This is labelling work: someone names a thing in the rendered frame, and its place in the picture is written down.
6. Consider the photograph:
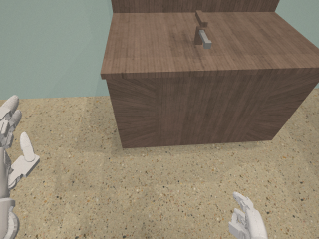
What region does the tap lever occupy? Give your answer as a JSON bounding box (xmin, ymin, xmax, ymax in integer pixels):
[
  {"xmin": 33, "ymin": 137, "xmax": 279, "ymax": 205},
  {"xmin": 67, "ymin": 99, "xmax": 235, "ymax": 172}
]
[{"xmin": 198, "ymin": 30, "xmax": 212, "ymax": 49}]

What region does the counter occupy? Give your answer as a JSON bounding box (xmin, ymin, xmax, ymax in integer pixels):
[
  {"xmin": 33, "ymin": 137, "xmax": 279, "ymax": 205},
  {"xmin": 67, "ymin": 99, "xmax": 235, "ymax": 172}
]
[{"xmin": 100, "ymin": 0, "xmax": 319, "ymax": 149}]

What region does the robot right hand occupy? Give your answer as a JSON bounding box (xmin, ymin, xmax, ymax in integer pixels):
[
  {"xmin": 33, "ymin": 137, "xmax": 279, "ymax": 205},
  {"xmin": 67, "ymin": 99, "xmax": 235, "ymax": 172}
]
[{"xmin": 228, "ymin": 191, "xmax": 268, "ymax": 239}]

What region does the robot left forearm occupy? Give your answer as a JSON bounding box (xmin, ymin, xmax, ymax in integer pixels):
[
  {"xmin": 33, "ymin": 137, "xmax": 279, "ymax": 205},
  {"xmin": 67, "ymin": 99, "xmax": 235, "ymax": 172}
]
[{"xmin": 0, "ymin": 197, "xmax": 20, "ymax": 239}]

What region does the robot left hand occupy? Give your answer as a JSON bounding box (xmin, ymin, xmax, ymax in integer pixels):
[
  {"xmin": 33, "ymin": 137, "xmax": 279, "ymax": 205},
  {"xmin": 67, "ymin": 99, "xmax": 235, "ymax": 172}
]
[{"xmin": 0, "ymin": 95, "xmax": 40, "ymax": 199}]

